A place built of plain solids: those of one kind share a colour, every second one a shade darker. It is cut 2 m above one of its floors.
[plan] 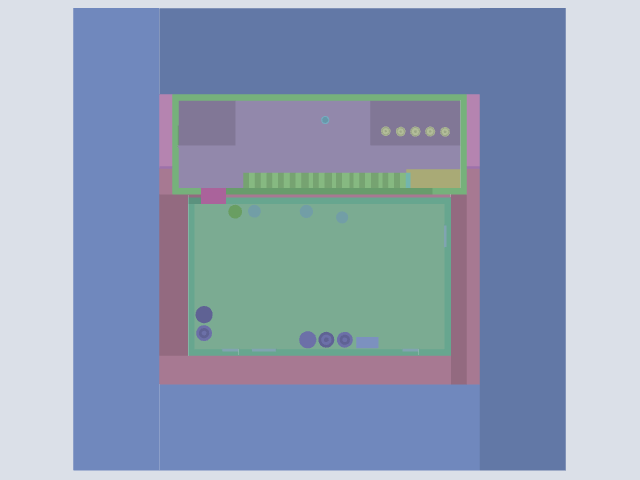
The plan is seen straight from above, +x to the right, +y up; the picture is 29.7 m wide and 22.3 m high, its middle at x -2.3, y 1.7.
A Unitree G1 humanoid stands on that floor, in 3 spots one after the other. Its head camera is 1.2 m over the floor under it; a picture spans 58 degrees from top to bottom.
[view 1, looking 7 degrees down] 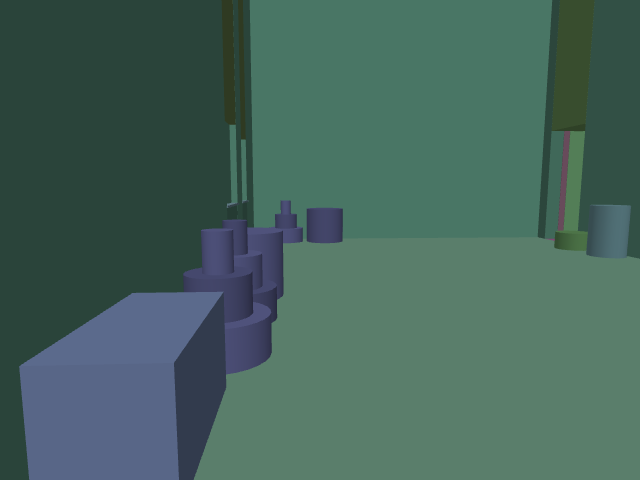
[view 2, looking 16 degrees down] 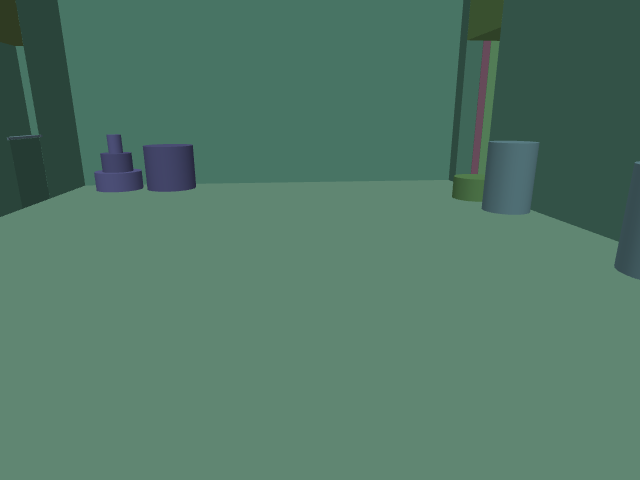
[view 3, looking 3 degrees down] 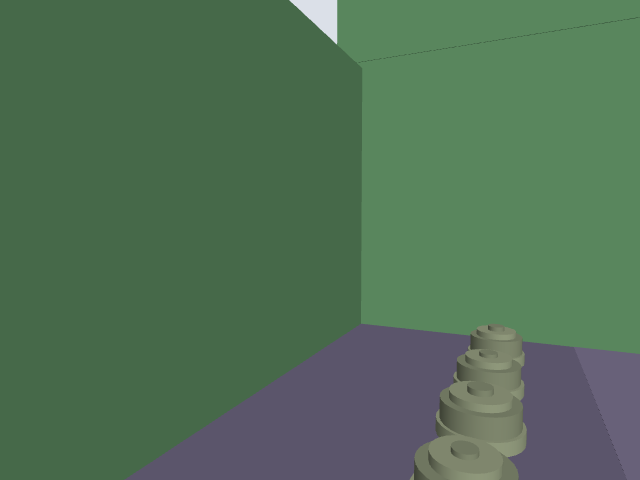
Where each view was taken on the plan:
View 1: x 1.90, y -2.38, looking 177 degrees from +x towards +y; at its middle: storm_cones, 9.29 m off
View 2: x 0.00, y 0.00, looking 174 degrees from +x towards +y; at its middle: floor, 4.35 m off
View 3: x -0.36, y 6.55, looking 25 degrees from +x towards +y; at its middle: wall_yard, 3.85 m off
